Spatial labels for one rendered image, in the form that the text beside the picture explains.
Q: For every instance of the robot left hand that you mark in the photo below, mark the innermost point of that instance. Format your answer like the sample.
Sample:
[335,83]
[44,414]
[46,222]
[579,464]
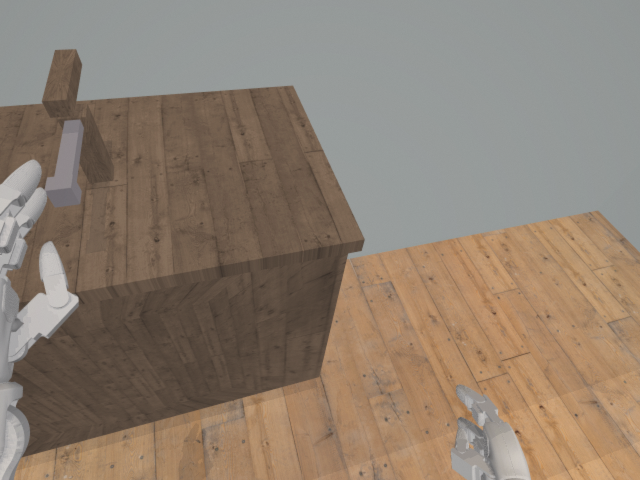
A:
[21,204]

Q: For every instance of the counter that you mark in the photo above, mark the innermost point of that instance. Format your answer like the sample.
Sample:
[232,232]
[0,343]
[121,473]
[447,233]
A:
[207,253]

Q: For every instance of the tap lever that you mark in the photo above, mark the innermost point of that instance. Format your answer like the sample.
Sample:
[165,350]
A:
[63,189]

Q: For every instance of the robot right hand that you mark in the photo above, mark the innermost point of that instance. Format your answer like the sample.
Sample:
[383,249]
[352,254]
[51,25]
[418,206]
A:
[497,454]

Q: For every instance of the robot left forearm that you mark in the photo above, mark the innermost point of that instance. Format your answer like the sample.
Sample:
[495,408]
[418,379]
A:
[14,429]

